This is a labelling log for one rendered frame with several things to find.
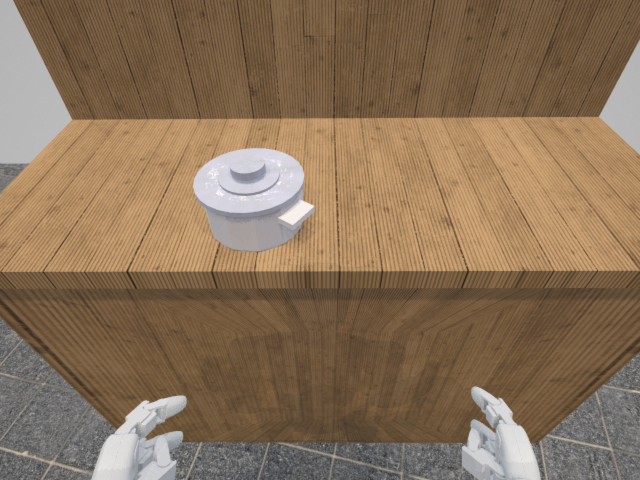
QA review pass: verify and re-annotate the robot left hand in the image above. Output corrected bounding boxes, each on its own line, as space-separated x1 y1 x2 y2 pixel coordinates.
91 395 187 480

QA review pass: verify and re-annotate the table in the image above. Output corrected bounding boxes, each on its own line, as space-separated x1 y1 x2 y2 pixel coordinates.
0 0 640 443

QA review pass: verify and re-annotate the pot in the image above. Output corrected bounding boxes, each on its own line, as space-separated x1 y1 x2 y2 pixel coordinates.
205 188 315 252

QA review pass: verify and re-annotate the lid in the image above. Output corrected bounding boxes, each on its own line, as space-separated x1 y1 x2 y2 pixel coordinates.
193 148 304 217

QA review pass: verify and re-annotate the knob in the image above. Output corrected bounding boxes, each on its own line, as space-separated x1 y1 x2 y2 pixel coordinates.
229 154 266 181

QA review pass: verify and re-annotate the robot right hand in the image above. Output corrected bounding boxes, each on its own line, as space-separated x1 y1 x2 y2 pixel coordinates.
462 386 541 480

